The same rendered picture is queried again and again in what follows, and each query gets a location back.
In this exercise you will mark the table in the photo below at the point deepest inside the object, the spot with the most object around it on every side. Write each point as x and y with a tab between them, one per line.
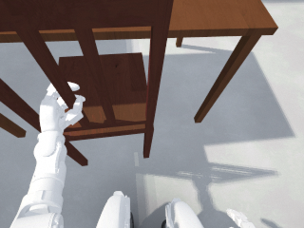
189	19

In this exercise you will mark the chair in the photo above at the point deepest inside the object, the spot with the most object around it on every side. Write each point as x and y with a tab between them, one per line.
118	99

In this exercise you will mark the robot right hand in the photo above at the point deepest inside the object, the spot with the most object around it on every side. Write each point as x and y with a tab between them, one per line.
240	220

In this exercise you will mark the right robot thigh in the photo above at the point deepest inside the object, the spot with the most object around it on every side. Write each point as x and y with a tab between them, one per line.
180	215

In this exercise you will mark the left robot thigh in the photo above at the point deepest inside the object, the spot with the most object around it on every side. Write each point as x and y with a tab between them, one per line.
116	211

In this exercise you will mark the left robot forearm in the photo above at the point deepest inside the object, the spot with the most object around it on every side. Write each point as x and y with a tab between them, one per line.
46	187

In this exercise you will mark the robot thigh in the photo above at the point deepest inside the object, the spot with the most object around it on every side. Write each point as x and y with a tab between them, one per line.
180	215
116	211

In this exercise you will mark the robot left upper arm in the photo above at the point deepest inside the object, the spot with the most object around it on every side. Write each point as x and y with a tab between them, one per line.
47	220

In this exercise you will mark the robot left hand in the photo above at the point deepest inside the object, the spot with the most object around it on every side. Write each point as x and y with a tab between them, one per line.
51	110

